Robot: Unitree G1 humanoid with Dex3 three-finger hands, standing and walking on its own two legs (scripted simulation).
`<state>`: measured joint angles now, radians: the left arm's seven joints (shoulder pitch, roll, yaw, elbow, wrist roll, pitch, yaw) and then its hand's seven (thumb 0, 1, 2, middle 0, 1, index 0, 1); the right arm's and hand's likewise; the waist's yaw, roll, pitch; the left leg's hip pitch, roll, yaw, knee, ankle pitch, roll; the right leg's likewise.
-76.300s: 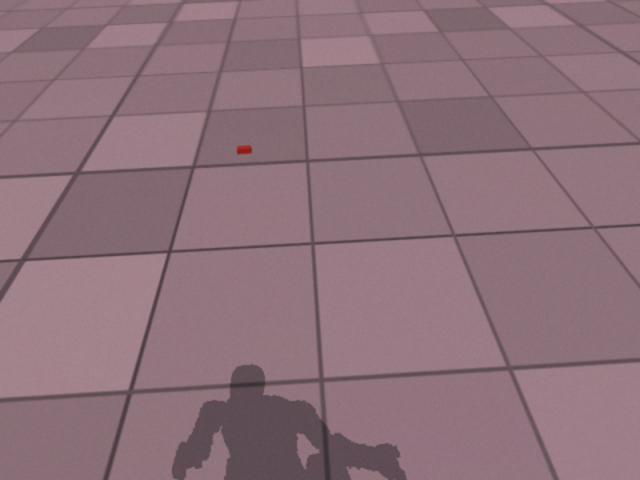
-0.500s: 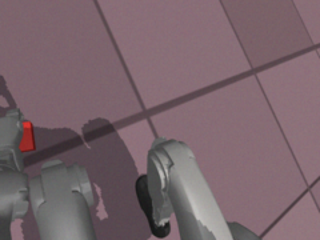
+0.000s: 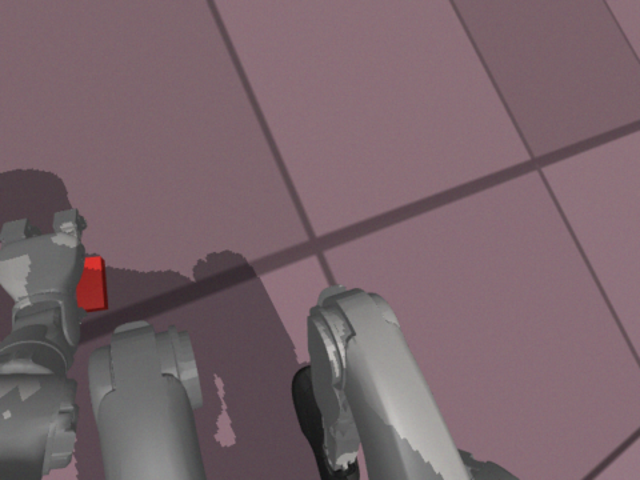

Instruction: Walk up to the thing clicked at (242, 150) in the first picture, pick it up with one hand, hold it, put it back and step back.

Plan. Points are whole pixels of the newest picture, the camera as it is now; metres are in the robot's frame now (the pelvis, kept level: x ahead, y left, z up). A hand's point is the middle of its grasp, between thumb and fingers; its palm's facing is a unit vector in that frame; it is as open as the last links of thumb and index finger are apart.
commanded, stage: withdraw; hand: left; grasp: from above
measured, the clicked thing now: (91, 284) +0.40 +0.25 -0.30
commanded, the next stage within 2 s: home in 0.46 s
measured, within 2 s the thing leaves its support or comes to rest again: neither
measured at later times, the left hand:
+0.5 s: hand (84, 289) +0.36 +0.22 -0.11, palm faces -0.49 -0.08 -0.87, open 12.9 cm
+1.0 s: hand (12, 297) +0.35 +0.26 -0.05, palm faces -0.27 -0.45 -0.85, open 9.2 cm
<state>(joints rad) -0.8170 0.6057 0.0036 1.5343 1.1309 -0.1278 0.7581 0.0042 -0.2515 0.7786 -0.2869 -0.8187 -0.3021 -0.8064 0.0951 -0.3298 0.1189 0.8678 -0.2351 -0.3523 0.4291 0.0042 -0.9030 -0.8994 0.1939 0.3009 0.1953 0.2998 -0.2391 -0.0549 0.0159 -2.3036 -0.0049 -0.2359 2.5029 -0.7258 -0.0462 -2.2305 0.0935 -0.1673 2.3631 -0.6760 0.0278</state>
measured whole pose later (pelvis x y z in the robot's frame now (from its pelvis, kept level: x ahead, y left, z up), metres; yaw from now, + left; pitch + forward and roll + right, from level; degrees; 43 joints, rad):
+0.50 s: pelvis -0.01 -0.02 +0.05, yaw +8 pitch +32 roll -2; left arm -0.85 0.37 -0.15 1.45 1.16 -0.08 0.44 0.00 -0.30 0.86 -0.26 -0.82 -0.26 -0.83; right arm 0.09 -0.30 0.02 0.78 -0.12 -0.11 0.14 0.00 -0.89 -0.90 0.20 0.30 0.20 0.30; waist -0.17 -0.02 -0.16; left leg -2.18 -0.01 -0.10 2.26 -0.64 -0.03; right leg -2.17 0.06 -0.05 2.23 -0.63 -0.01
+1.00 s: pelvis +0.00 +0.00 +0.09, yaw +8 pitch +35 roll -4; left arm -0.52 0.36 -0.03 0.92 0.73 0.04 0.33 0.00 0.43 0.96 -0.24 -0.50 -0.24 -0.52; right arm 0.16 -0.21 -0.04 0.75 -0.04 -0.02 0.11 0.01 -0.90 -0.90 0.20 0.30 0.20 0.30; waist -0.08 0.08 -0.20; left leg -2.08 -0.01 -0.08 2.17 -0.70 -0.02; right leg -2.04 0.06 -0.03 2.13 -0.70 0.02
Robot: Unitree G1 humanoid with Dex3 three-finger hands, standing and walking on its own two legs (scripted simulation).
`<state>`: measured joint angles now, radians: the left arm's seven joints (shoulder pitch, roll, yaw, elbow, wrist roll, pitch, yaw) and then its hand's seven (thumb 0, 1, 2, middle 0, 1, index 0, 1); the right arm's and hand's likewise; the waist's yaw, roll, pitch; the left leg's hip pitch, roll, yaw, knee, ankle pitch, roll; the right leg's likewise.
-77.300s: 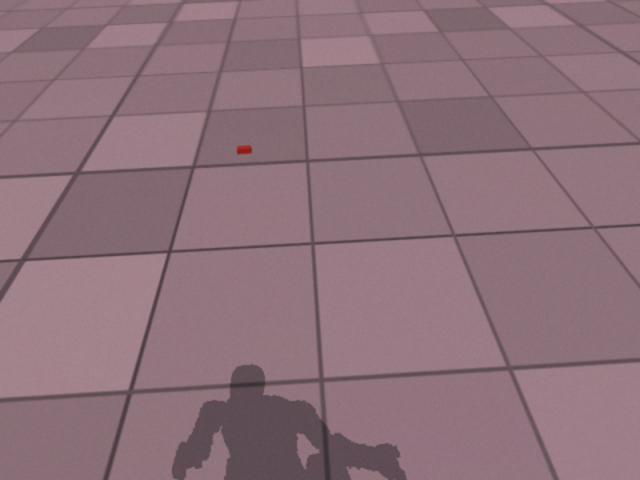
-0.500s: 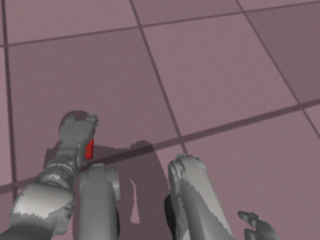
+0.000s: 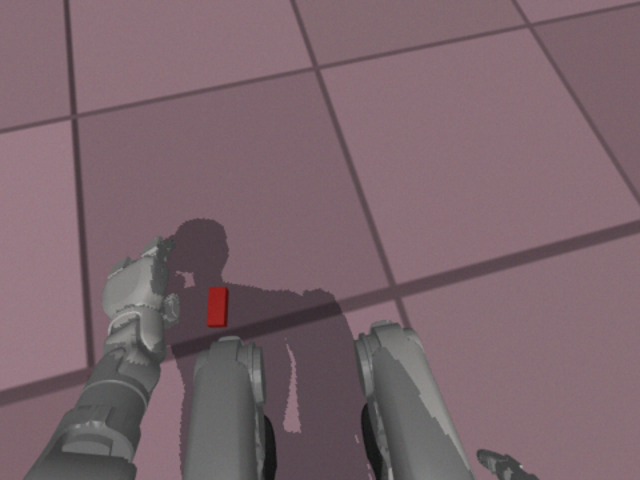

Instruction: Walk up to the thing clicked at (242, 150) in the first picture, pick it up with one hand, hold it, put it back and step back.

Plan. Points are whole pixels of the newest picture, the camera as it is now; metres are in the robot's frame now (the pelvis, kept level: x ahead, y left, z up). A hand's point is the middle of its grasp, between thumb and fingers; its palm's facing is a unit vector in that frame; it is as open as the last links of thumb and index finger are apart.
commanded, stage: home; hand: left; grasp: from above
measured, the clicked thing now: (218, 307) +0.43 +0.20 -0.39
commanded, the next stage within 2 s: none
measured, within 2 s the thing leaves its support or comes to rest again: neither
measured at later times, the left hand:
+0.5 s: hand (79, 407) +0.25 +0.19 +0.09, palm faces -0.02 -0.93 -0.36, open 7.4 cm
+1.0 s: hand out of the picture +0.23 +0.20 +0.27, palm faces +0.15 -0.97 -0.21, open 7.4 cm
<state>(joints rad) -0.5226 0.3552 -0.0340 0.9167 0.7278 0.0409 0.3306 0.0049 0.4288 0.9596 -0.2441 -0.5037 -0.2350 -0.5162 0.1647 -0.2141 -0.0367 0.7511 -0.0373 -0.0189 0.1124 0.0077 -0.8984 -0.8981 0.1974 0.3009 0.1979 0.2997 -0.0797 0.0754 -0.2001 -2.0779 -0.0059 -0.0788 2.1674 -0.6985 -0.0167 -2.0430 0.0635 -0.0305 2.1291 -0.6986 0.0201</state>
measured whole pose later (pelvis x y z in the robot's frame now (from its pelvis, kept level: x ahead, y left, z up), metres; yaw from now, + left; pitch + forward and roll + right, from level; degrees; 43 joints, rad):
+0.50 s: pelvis +0.02 +0.00 +0.19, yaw +4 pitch +24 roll -3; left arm 0.15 0.28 -0.04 0.21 0.08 0.25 0.13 0.01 0.90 0.90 -0.20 -0.30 -0.21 -0.30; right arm 0.09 -0.23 0.02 0.54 0.05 -0.08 -0.06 0.01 -0.91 -0.90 0.20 0.30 0.20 0.30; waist -0.05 0.02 -0.21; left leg -1.37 -0.01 -0.09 1.54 -0.59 -0.02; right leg -1.32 0.04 -0.04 1.50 -0.60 0.00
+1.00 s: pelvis +0.08 +0.01 +0.31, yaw +5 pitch +11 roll -3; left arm 0.52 0.23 0.04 -0.15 -0.07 0.46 0.05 0.01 0.91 0.90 -0.20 -0.30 -0.20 -0.30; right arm 0.32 -0.23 0.04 0.48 0.03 -0.18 -0.19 0.01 -0.90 -0.90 0.20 0.30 0.20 0.30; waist -0.05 0.06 -0.20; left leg -0.72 0.00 -0.08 1.02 -0.50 0.00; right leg -0.67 0.03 -0.02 0.95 -0.49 0.01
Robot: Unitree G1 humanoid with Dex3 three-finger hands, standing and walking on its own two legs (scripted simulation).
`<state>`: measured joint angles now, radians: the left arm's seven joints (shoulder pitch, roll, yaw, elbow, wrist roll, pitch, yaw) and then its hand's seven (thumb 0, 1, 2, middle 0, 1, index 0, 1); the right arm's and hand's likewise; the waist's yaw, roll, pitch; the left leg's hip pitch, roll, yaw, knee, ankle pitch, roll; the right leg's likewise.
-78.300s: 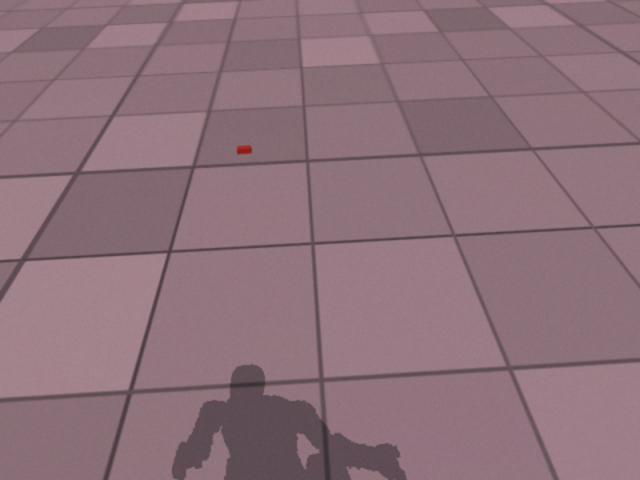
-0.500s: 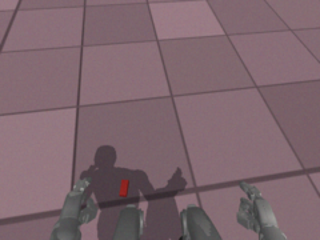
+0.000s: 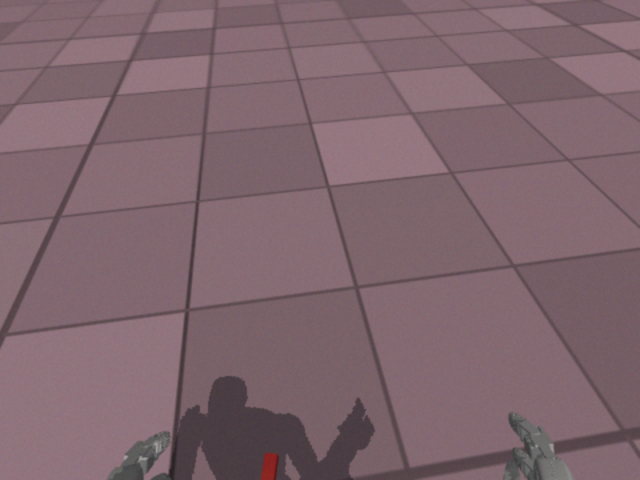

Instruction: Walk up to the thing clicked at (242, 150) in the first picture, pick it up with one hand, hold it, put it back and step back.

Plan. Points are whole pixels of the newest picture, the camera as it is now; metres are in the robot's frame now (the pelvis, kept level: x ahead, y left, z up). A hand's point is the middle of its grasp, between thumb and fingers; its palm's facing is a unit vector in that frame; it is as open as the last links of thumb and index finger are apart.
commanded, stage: home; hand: left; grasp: from above
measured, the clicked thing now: (269, 470) +0.36 +0.16 -0.70
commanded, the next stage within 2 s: stand in 1.92 s
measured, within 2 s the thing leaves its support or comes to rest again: neither
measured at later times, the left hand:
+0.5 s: hand out of the picture +0.16 +0.18 -0.05, palm faces +0.06 -0.98 -0.21, open 7.4 cm
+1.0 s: hand out of the picture +0.16 +0.18 -0.05, palm faces +0.05 -0.98 -0.20, open 7.4 cm
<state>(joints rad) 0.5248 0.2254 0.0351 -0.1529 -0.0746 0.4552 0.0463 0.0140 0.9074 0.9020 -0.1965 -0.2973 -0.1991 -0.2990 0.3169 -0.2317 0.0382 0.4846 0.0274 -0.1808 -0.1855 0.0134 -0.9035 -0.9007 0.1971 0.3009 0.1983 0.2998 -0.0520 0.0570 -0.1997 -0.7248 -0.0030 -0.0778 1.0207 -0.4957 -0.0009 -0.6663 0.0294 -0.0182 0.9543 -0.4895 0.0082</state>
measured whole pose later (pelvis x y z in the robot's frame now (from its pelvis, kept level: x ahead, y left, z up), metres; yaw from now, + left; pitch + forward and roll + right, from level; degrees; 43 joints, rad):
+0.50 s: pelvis +0.00 +0.00 +0.00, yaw +0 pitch +11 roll -2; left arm 0.51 0.22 0.03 -0.13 -0.06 0.44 0.03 0.02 0.91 0.90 -0.20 -0.30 -0.20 -0.30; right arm 0.30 -0.22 0.04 0.51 0.01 -0.21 -0.17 0.01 -0.90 -0.90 0.20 0.30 0.20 0.30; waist -0.04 0.04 -0.17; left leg -0.70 -0.01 -0.08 1.02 -0.50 0.00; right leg -0.64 0.03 -0.02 0.95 -0.50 0.01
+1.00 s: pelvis +0.00 +0.00 +0.00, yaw +0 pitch +10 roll -2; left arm 0.51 0.22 0.03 -0.13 -0.06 0.45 0.02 0.02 0.91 0.90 -0.20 -0.30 -0.20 -0.30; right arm 0.30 -0.23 0.04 0.50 0.01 -0.21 -0.17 0.01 -0.90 -0.90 0.20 0.30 0.20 0.30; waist -0.04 0.04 -0.17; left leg -0.71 0.00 -0.08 1.02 -0.50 0.00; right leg -0.65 0.03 -0.02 0.96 -0.49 0.01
